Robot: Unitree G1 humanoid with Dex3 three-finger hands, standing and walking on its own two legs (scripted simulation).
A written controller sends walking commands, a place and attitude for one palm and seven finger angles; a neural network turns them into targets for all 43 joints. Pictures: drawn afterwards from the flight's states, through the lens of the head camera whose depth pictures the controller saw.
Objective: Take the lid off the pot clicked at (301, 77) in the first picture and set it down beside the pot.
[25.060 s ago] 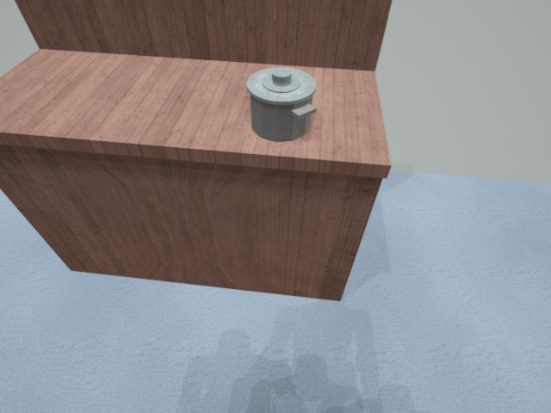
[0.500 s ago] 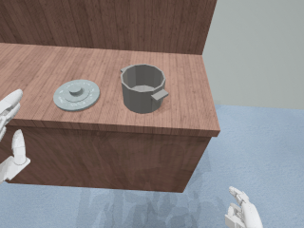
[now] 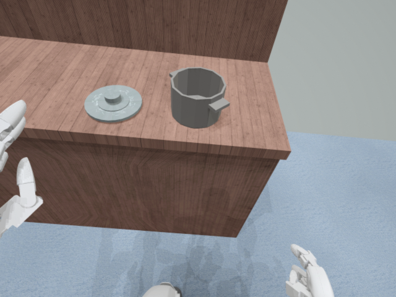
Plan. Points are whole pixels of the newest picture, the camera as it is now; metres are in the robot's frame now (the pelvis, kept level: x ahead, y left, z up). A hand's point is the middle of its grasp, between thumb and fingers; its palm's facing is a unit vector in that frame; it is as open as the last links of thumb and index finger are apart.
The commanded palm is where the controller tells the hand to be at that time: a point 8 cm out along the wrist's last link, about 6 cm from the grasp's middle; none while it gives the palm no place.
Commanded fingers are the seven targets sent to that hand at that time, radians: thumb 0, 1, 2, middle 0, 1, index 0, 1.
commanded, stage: step back with the hand held close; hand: left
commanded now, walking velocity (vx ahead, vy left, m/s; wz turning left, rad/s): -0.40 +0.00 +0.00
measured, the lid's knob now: (112, 96) +0.61 +0.29 +0.02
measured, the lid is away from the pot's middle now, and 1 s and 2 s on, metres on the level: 0.24 0.24 0.24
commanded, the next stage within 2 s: stop stepping back and stand still in 0.26 s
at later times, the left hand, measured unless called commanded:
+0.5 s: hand out of the picture +0.12 +0.28 +0.19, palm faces +0.28 -0.89 -0.37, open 7.4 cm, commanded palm +0.04 +0.33 +0.21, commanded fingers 0.00 0.90 0.90 -0.20 -0.30 -0.20 -0.30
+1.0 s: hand out of the picture +0.07 +0.32 +0.19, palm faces +0.33 -0.87 -0.38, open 7.4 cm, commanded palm +0.00 +0.36 +0.21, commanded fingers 0.00 0.90 0.90 -0.20 -0.30 -0.20 -0.30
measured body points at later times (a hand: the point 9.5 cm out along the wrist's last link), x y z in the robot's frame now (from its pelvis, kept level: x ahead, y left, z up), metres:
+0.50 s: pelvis -0.10 +0.06 -0.01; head -0.10 +0.10 +0.44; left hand +0.10 +0.32 +0.21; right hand +0.05 -0.20 -0.06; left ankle -0.03 +0.14 -0.73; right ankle -0.12 -0.10 -0.72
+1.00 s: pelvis -0.14 +0.09 +0.01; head -0.14 +0.12 +0.46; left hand +0.05 +0.36 +0.21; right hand -0.01 -0.15 -0.06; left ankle -0.10 +0.18 -0.73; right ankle -0.16 -0.03 -0.70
